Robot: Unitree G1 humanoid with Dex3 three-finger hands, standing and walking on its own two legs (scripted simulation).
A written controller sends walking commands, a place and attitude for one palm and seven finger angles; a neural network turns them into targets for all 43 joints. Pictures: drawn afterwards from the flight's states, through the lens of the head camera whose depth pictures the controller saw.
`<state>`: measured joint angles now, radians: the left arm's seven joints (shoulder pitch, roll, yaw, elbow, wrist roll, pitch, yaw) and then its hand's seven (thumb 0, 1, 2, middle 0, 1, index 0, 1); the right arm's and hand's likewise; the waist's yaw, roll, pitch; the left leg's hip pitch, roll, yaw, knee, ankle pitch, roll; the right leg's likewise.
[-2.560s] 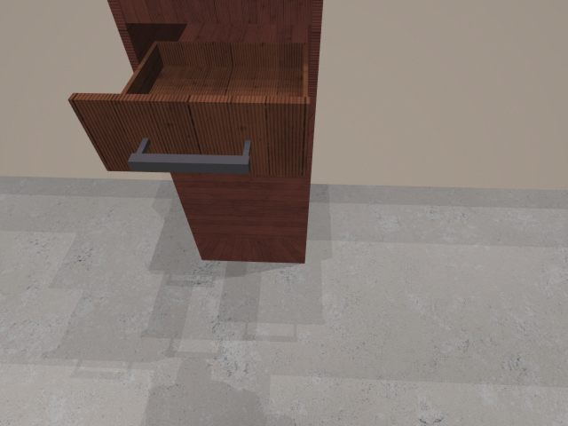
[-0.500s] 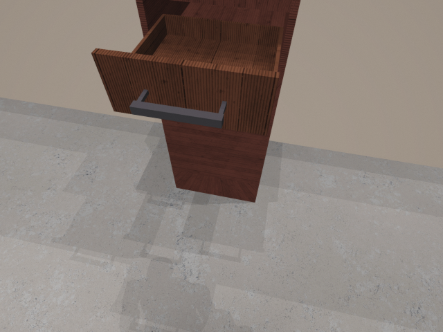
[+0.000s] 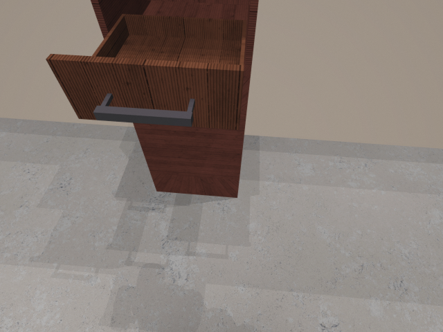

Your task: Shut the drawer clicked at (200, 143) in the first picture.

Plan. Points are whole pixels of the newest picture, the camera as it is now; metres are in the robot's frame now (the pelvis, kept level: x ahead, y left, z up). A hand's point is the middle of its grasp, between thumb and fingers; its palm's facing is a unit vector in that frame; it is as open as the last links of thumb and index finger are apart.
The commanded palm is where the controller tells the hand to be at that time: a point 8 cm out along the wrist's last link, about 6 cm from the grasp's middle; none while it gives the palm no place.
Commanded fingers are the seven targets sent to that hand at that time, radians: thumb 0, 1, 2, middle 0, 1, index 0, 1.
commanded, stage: take the last steps up to it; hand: left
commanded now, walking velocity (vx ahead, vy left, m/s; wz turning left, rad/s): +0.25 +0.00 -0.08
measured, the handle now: (147, 108) +0.51 +0.19 +0.10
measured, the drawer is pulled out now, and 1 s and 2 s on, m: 0.29 0.29 0.29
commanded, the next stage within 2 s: come to a stop and stand still in 0.40 s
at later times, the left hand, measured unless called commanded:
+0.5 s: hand out of the picture +0.12 +0.15 -0.17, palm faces +0.01 -0.99 -0.17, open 7.4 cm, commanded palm none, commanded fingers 0.00 0.90 0.90 -0.20 -0.30 -0.20 -0.30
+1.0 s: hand (166, 269) +0.26 +0.14 -0.16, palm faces +0.03 -0.96 -0.26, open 7.4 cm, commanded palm none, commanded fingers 0.00 0.90 0.90 -0.20 -0.30 -0.20 -0.30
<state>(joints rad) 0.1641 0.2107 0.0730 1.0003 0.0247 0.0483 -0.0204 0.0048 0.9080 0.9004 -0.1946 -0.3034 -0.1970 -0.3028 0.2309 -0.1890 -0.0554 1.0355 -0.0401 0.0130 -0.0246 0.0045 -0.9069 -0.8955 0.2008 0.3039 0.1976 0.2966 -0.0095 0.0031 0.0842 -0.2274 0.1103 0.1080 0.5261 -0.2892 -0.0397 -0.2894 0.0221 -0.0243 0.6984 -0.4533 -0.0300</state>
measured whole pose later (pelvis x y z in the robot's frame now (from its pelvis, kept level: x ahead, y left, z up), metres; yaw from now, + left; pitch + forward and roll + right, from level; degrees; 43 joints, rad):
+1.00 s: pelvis +0.17 -0.06 +0.00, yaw -1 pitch +0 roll +0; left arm 0.10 0.20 0.07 0.98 0.01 0.04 0.03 0.00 0.91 0.90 -0.20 -0.30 -0.20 -0.30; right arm 0.15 -0.18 -0.06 1.01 -0.03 0.04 -0.04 0.00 -0.91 -0.90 0.20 0.30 0.20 0.30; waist 0.00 0.01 0.14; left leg -0.19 0.07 0.08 0.50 -0.30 -0.03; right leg -0.30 0.01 -0.02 0.73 -0.44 -0.02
